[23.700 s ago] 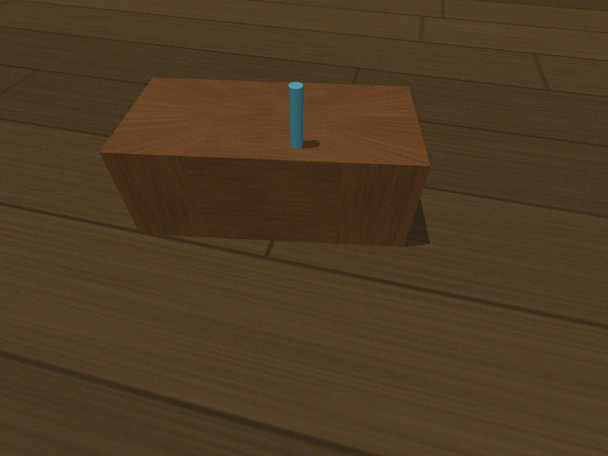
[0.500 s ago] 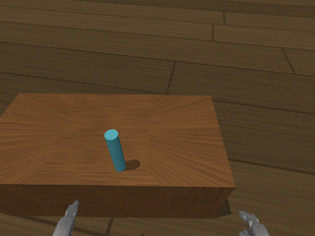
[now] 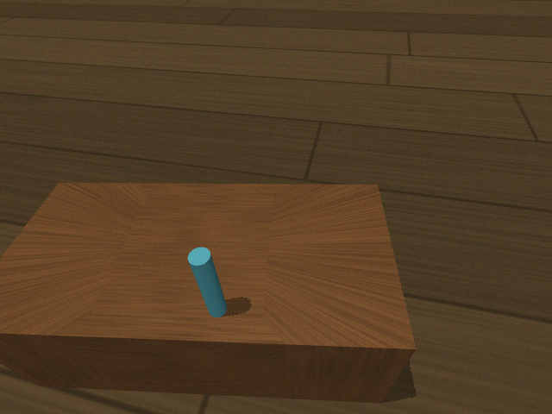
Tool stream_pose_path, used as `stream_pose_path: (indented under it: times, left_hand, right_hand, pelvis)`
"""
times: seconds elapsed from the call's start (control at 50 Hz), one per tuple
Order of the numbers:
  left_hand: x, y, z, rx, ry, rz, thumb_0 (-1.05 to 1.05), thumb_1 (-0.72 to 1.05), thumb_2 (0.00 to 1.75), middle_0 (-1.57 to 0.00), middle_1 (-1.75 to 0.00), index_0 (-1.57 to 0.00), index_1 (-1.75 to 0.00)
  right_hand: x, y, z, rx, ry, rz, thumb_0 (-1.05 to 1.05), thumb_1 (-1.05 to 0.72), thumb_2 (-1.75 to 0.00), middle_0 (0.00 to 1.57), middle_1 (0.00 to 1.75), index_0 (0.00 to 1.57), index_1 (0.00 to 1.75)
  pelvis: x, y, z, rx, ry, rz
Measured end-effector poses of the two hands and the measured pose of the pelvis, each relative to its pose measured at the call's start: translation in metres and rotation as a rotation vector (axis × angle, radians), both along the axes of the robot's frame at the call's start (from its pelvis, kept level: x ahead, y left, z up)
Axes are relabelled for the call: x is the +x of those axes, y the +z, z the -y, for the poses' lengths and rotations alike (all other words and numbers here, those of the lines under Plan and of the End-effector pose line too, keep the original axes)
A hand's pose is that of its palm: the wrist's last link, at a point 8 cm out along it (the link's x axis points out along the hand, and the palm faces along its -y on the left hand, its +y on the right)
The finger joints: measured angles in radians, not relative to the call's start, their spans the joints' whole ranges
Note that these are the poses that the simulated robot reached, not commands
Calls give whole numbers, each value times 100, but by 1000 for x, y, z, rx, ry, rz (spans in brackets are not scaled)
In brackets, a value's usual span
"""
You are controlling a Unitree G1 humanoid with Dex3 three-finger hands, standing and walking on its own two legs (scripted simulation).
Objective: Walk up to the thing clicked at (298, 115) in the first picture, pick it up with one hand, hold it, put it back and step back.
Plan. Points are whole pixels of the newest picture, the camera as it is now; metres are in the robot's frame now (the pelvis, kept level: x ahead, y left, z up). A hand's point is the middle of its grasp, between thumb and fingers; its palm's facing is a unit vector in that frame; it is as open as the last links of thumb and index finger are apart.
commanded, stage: home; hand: left
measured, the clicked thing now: (209, 285) +0.45 +0.19 -0.20
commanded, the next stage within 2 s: stand in 1.04 s
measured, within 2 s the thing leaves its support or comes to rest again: neither
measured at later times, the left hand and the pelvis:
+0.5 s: hand out of the picture +0.03 +0.26 -0.14, palm faces +0.01 -0.92 -0.38, open 17.4 cm; pelvis -0.01 +0.00 +0.01, yaw +0 degrees
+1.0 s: hand out of the picture +0.06 +0.26 -0.14, palm faces +0.01 -0.93 -0.37, open 17.4 cm; pelvis +0.00 +0.00 +0.01, yaw +0 degrees
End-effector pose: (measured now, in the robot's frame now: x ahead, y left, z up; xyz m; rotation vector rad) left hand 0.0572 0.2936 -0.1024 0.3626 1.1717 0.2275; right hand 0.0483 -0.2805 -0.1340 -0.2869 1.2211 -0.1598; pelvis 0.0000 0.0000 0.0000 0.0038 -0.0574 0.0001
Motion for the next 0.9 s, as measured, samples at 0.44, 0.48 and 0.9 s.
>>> stream_pose_path:
  times: [0.44,0.48,0.9]
  left_hand:
    - [-27,0,-7,-9,62,-94,0,-53,6,-6,-6,-6,-5]
    - [-28,0,-7,-9,66,-99,0,-53,6,-6,-6,-6,-5]
    - [-13,0,-4,-28,64,-83,0,-52,6,-6,-6,-6,-5]
  right_hand:
    - [-14,6,7,-18,2,-56,0,-90,-90,20,30,20,30]
    - [-14,6,7,-16,4,-58,0,-90,-90,20,30,20,30]
    - [-5,9,10,-23,5,-54,0,-90,-90,20,30,20,30]
  pelvis:
    - [-8,8,0,0,6,15]
    - [-8,8,0,0,6,15]
    - [-5,10,0,-1,5,5]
